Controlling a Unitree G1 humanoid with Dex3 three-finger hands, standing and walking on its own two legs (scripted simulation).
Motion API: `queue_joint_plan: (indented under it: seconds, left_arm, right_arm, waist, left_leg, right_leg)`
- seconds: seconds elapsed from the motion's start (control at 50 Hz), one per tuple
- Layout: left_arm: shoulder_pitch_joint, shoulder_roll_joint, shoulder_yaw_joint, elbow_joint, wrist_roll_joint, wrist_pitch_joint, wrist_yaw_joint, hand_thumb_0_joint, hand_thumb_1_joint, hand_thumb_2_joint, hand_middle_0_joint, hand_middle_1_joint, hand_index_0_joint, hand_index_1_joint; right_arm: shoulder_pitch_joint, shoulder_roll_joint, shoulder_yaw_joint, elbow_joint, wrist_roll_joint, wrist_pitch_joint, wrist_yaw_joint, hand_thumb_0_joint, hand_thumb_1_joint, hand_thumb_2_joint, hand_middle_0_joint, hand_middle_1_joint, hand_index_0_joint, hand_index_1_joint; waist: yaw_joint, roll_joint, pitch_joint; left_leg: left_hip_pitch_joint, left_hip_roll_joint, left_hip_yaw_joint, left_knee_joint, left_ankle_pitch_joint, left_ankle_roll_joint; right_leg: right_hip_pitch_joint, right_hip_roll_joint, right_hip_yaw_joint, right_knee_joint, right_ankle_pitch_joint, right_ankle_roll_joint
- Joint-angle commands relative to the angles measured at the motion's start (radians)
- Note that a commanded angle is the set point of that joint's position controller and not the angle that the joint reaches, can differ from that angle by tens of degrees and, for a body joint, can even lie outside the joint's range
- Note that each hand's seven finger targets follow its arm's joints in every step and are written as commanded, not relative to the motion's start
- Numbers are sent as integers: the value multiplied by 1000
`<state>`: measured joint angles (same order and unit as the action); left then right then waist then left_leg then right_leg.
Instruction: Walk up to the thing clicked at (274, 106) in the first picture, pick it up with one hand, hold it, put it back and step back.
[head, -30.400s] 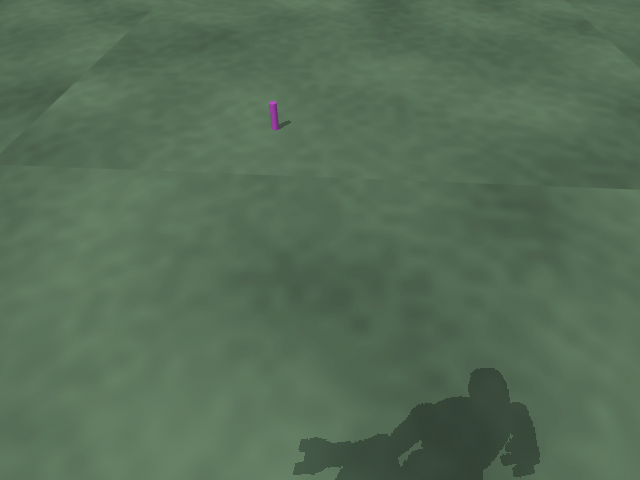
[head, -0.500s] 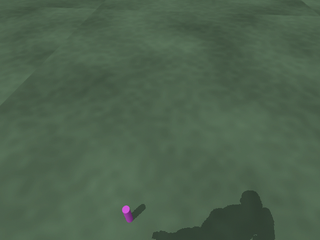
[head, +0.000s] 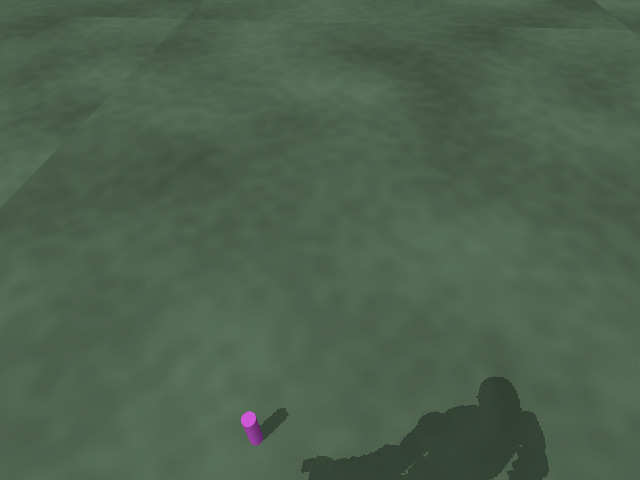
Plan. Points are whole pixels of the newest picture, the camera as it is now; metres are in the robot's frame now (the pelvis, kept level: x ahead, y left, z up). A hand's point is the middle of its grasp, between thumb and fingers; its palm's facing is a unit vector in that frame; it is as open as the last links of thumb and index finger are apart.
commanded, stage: stand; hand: left
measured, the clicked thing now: (252, 429) +0.42 +0.21 -0.70
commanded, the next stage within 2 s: step back in 1.08 s
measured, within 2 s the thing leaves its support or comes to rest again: neither
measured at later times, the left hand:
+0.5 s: hand out of the picture +0.09 +0.24 -0.16, palm faces -0.03 -0.94 -0.33, open 7.4 cm
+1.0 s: hand out of the picture +0.10 +0.25 -0.15, palm faces -0.02 -0.94 -0.34, open 7.4 cm
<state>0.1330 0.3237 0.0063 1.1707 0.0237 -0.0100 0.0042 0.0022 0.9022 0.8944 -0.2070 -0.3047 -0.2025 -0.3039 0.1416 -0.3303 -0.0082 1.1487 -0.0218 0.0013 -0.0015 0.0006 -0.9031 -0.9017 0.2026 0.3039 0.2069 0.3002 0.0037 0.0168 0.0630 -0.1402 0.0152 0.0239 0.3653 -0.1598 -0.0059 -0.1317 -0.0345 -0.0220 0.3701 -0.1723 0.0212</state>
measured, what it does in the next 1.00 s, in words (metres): stands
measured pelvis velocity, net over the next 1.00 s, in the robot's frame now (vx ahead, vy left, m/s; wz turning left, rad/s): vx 0.03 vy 0.00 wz -0.01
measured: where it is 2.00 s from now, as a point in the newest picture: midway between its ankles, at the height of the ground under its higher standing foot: outside the picture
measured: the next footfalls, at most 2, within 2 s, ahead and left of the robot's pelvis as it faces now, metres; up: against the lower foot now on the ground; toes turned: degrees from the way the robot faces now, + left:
left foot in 1.54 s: -0.05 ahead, +0.13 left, +0.00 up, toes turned -1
right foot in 1.92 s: -0.09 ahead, -0.09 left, +0.00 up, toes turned -1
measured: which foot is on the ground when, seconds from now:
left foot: down 0.00-1.00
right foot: down 0.00-1.00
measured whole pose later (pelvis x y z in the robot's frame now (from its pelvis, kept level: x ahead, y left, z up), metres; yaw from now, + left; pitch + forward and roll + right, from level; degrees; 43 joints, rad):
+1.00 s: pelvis +0.03 +0.00 +0.00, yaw -1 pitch -3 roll +0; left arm 0.10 0.33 0.01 1.16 0.02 -0.01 0.00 0.00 0.90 0.89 -0.21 -0.30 -0.20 -0.30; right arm 0.10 -0.34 0.00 1.15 -0.02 -0.01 0.00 0.00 -0.90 -0.90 0.20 0.30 0.21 0.30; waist 0.00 0.01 0.05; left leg -0.09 0.02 0.04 0.32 -0.18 0.00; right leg -0.08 -0.03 -0.01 0.31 -0.18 0.03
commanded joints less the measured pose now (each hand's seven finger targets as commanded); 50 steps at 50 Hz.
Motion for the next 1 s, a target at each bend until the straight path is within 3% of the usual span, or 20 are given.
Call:
queue_joint_plan:
  seconds: [0.0, 0.1, 0.22, 0.46, 0.56, 0.68, 0.84, 0.9, 0.98]
  left_arm:
    - [-37, 206, 31, -54, -3, -19, 16, 0, 900, 900, -200, -300, -200, -301]
    - [-44, 211, 33, -53, -4, -18, 15, 0, 900, 900, -200, -300, -200, -301]
    - [-49, 210, 35, -54, -6, -21, 15, 0, 900, 900, -200, -300, -200, -301]
    - [-65, 207, 37, -57, -11, -20, 13, 0, 900, 900, -200, -300, -200, -301]
    - [-73, 212, 40, -61, -6, -16, 13, 0, 900, 900, -200, -300, -200, -300]
    - [-74, 210, 39, -67, -8, -20, 14, 0, 900, 900, -200, -300, -200, -300]
    - [-76, 213, 40, -72, -9, -17, 11, 0, 900, 900, -200, -300, -200, -300]
    - [-72, 212, 38, -75, -8, -19, 10, 0, 900, 900, -200, -300, -200, -300]
    - [-71, 215, 39, -74, -10, -17, 10, 0, 900, 900, -200, -300, -200, -300]
  right_arm:
    - [-47, -195, -34, -49, 3, -22, -12, 0, -900, -900, 200, 300, 200, 300]
    - [-51, -196, -33, -48, 3, -22, -11, 0, -900, -900, 200, 300, 200, 300]
    - [-49, -196, -31, -44, 4, -25, -13, 0, -900, -900, 200, 300, 200, 300]
    - [-60, -208, -28, -48, 6, -31, -16, 0, -900, -900, 200, 300, 200, 300]
    - [-71, -209, -29, -51, 6, -29, -17, 0, -900, -900, 200, 300, 200, 300]
    - [-77, -214, -32, -53, 6, -32, -17, 0, -900, -900, 200, 300, 200, 300]
    - [-83, -215, -33, -53, 5, -31, -14, 0, -900, -900, 200, 300, 200, 300]
    - [-84, -214, -33, -56, 7, -32, -13, 0, -900, -900, 200, 300, 200, 300]
    - [-80, -213, -33, -54, 7, -33, -12, 0, -900, -900, 200, 300, 200, 300]
  waist:
    - [2, -14, -28]
    - [-2, -20, -37]
    - [-4, -25, -68]
    - [-4, -14, -86]
    - [-4, -17, -69]
    - [-4, -20, -109]
    - [-3, -17, -71]
    - [-5, -16, -85]
    - [-6, -14, -72]
  left_leg:
    - [-18, 99, -108, -101, -68, 20]
    - [-8, 99, -103, -97, -55, 20]
    - [20, 109, -93, -90, 33, 23]
    - [54, 120, -89, -88, 148, 18]
    - [31, 118, -89, -101, 86, 18]
    - [72, 128, -85, -79, 188, 24]
    - [43, 122, -86, -108, 96, 18]
    - [54, 124, -87, -103, 127, 22]
    - [47, 123, -89, -114, 89, 21]
  right_leg:
    - [-26, -90, 96, -95, -38, -33]
    - [-22, -91, 98, -101, -37, -32]
    - [15, -102, 102, -98, 73, -34]
    - [44, -102, 91, -91, 161, -25]
    - [42, -101, 89, -104, 126, -24]
    - [57, -109, 85, -89, 204, -26]
    - [36, -103, 87, -109, 117, -27]
    - [43, -104, 84, -101, 145, -28]
    - [37, -104, 87, -103, 111, -31]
